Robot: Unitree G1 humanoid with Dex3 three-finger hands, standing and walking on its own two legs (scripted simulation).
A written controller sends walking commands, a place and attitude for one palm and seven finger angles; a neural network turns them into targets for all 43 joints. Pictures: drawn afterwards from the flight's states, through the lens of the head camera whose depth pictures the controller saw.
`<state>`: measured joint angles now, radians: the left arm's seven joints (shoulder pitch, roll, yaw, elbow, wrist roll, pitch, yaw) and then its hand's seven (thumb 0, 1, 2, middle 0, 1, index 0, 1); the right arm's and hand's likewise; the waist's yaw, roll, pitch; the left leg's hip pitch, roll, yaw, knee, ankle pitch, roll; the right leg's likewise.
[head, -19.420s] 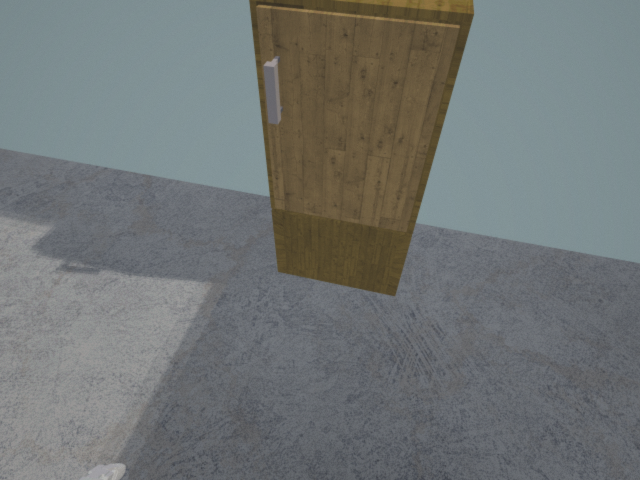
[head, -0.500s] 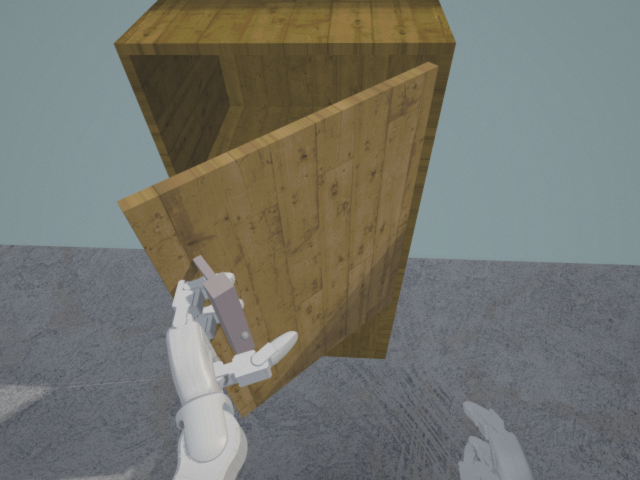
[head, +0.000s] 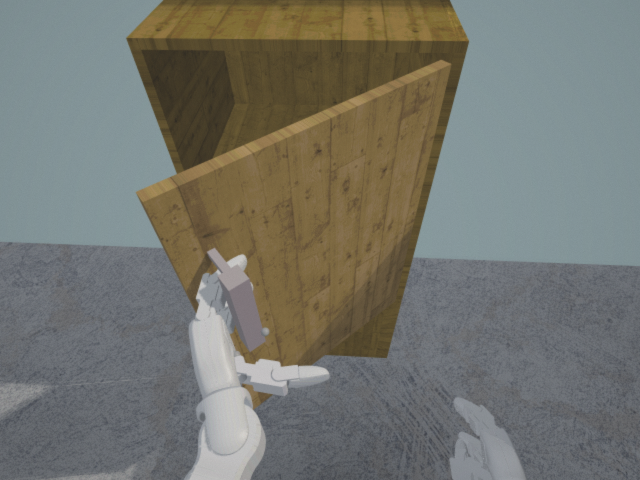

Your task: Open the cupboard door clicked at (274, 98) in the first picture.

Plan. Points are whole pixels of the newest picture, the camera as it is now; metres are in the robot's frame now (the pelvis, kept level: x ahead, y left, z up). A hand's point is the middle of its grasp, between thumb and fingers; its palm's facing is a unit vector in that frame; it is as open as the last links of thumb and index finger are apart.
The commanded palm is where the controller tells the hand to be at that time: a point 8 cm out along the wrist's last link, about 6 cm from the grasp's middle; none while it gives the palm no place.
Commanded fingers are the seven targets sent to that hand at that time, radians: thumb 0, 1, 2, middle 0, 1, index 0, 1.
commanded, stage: slide the hand sideways off the handle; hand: left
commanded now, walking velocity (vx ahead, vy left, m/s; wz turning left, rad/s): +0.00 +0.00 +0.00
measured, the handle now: (235, 300) +0.31 +0.13 +0.07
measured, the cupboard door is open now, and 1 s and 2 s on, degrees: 42 43 43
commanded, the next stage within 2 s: draw the hand back to the body in 1.18 s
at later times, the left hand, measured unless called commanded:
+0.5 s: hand (248, 370) +0.23 +0.10 +0.07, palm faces -0.05 -1.00 -0.01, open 16.2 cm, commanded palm +0.19 +0.16 +0.07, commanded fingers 0.00 -0.50 0.30 -0.15 -0.30 -0.15 -0.30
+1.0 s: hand (195, 406) +0.19 +0.15 +0.07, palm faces +0.00 -1.00 -0.04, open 16.1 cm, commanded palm +0.15 +0.21 +0.07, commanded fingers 0.00 -0.50 0.30 -0.15 -0.30 -0.15 -0.30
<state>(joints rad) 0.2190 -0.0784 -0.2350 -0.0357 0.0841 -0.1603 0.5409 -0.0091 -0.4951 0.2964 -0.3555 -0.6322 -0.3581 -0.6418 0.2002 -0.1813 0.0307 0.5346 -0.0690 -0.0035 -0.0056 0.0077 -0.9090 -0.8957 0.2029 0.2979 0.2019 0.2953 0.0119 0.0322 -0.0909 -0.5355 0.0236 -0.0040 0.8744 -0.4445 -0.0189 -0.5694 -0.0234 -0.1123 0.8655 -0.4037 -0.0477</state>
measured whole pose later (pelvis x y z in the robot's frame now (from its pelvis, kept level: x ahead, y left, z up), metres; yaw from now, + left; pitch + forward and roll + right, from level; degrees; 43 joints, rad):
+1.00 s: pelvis +0.01 +0.01 -0.02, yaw +0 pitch +10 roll -1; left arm 0.64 0.17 0.01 -0.36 -0.19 -0.28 -0.13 -0.01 -0.50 0.30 -0.18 -0.31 -0.19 -0.32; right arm 0.27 -0.23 0.02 0.40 0.02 -0.11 -0.04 0.01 -0.91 -0.90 0.20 0.30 0.20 0.30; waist 0.02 0.04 -0.11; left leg -0.66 0.03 -0.01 1.03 -0.53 -0.01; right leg -0.69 -0.02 -0.11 1.00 -0.48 -0.04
